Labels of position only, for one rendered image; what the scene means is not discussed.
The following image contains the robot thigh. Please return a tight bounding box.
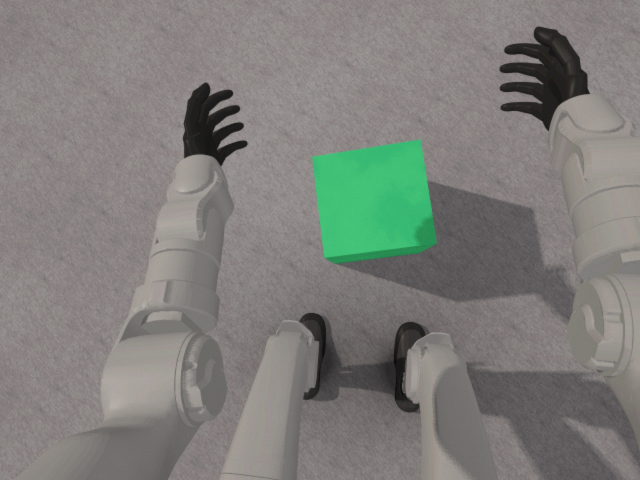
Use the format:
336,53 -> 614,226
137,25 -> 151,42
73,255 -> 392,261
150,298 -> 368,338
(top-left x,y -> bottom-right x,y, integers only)
405,343 -> 499,480
219,330 -> 319,480

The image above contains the robot left forearm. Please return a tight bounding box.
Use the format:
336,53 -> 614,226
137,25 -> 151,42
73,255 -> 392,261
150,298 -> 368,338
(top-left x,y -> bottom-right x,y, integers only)
100,154 -> 234,412

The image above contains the robot left hand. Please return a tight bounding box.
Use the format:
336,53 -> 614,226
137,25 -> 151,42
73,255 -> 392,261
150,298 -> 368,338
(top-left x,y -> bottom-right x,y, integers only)
183,82 -> 248,166

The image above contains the right robot thigh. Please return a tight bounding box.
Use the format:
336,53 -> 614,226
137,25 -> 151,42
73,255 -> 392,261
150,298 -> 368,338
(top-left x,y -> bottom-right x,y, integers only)
405,343 -> 499,480

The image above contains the robot right forearm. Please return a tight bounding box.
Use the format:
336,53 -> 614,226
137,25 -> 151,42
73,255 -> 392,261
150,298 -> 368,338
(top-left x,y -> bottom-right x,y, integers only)
548,94 -> 640,281

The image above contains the robot right upper arm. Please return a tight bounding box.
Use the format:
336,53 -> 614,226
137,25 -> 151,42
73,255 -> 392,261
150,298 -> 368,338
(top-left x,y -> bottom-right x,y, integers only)
567,272 -> 640,452

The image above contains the robot left upper arm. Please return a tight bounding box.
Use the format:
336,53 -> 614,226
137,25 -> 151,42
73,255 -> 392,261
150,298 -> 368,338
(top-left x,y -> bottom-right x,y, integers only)
14,331 -> 228,480

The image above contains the left robot thigh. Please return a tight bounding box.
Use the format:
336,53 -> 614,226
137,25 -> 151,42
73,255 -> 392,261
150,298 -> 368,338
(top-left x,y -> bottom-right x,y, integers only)
219,330 -> 319,480

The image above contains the robot right hand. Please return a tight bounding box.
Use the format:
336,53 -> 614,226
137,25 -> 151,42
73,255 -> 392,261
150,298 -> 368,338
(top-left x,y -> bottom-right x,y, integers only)
499,27 -> 590,131

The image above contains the carton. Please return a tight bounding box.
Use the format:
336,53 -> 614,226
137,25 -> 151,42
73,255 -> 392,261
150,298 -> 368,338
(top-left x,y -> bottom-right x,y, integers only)
312,140 -> 437,264

